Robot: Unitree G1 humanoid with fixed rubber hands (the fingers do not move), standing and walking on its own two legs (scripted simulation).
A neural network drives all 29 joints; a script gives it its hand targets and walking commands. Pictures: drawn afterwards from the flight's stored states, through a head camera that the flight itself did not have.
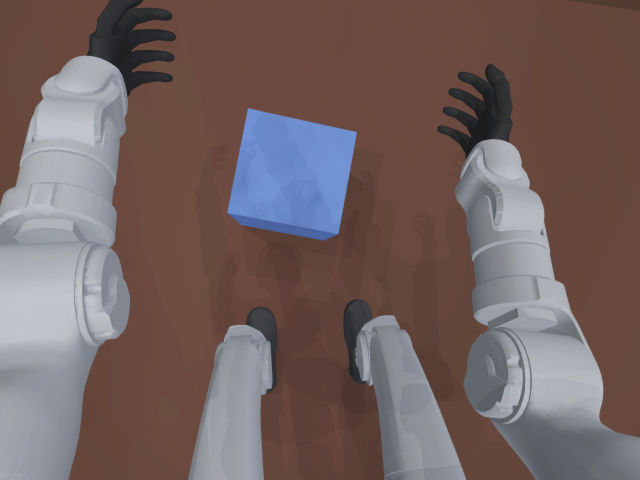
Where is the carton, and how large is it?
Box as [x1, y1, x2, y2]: [227, 108, 356, 240]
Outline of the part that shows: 248,108 227,212 237,221 244,225 323,240 337,234 356,132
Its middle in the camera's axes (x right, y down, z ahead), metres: -0.07 -0.13 +0.85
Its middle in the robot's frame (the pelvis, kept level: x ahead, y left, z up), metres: +0.52 +0.00 -0.53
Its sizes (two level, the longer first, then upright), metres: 0.210 0.200 0.250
